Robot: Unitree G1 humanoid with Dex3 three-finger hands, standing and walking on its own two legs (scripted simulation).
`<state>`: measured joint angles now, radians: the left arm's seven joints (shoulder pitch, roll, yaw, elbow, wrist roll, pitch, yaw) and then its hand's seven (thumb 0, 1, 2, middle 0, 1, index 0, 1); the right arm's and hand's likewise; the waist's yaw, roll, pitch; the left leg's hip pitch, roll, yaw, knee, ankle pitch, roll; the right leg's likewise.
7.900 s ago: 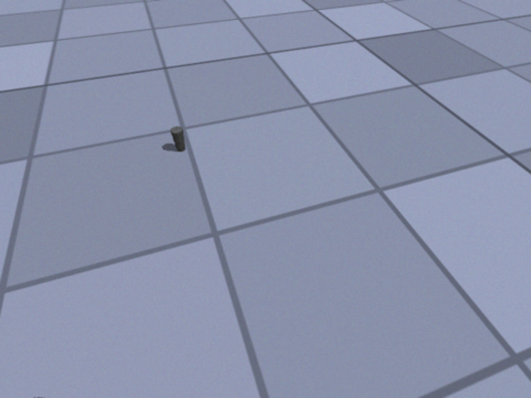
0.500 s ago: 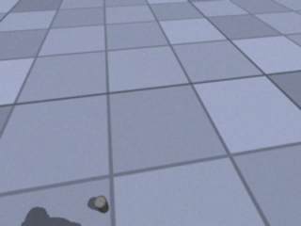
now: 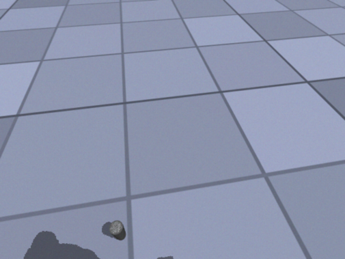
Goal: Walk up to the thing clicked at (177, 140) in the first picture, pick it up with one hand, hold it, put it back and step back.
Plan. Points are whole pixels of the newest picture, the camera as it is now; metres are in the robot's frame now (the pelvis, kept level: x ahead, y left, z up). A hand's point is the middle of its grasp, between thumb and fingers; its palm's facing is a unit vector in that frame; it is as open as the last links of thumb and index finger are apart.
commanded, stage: go down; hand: left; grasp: from the side
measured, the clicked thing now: (118, 231) +0.39 +0.31 -0.71
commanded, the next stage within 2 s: none
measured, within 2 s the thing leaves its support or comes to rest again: neither
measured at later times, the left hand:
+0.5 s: hand out of the picture +0.15 +0.28 -0.18, palm faces +0.06 -0.94 -0.35, open 16.6 cm
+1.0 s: hand out of the picture +0.13 +0.31 -0.20, palm faces +0.13 -0.93 -0.34, open 17.5 cm
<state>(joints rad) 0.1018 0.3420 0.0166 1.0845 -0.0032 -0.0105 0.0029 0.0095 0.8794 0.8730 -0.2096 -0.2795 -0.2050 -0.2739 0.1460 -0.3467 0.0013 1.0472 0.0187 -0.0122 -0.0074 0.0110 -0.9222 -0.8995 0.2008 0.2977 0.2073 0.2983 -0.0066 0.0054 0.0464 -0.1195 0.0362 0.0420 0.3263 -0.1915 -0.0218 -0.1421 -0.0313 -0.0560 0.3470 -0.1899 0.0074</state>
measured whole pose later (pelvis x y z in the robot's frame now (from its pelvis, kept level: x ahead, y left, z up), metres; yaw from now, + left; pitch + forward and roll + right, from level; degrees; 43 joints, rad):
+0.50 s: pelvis -0.01 +0.02 -0.05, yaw +0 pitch +11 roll -1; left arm 0.13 0.34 0.21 0.71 0.06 0.13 -0.05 0.00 -0.36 0.08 -0.07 -0.07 -0.07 -0.07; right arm 0.26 -0.25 -0.04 0.66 0.02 -0.10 -0.03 0.01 -0.90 -0.89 0.20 0.30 0.21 0.30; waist -0.03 0.00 -0.06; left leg -0.61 0.04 0.03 0.85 -0.42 0.00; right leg -0.61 -0.05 -0.05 0.82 -0.39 0.02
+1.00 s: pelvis -0.02 +0.02 -0.10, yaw +1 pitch +17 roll -3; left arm 0.29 0.37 0.29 0.38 0.00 0.21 -0.10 0.00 -0.59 0.00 -0.11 -0.07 -0.11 -0.06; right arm 0.22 -0.23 -0.01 0.55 0.00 -0.19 -0.08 0.02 -0.91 -0.89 0.20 0.30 0.21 0.30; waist -0.03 0.00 -0.12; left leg -0.92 0.05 -0.02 1.17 -0.54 0.00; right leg -0.89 -0.05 -0.08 1.10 -0.51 0.02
